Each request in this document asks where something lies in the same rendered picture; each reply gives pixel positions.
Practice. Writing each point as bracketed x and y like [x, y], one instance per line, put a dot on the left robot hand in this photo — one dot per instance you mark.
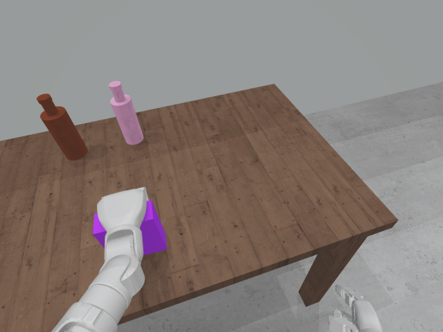
[123, 208]

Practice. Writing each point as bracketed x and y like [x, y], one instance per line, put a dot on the sponge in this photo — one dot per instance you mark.
[152, 231]

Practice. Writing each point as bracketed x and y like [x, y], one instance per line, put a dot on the right robot hand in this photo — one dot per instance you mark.
[363, 315]

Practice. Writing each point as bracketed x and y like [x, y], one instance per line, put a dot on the table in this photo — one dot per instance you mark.
[242, 183]

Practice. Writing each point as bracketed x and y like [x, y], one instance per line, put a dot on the robot left forearm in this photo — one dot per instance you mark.
[109, 295]

